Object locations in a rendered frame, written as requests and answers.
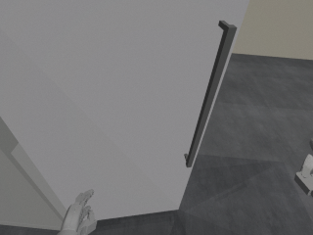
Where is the handle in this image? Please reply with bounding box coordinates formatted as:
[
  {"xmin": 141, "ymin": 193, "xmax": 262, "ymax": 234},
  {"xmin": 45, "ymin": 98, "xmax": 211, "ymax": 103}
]
[{"xmin": 184, "ymin": 21, "xmax": 237, "ymax": 167}]

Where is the fridge door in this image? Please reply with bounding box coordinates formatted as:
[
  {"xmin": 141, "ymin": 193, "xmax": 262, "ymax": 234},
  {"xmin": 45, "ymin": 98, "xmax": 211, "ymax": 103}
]
[{"xmin": 0, "ymin": 0, "xmax": 249, "ymax": 221}]

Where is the robot left hand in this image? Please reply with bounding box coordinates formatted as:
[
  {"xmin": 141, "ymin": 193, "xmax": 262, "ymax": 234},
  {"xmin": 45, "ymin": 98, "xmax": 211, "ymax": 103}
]
[{"xmin": 60, "ymin": 189, "xmax": 98, "ymax": 235}]

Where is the robot right hand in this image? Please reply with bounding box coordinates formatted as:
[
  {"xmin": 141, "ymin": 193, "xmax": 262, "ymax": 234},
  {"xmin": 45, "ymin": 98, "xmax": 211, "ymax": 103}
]
[{"xmin": 294, "ymin": 138, "xmax": 313, "ymax": 197}]

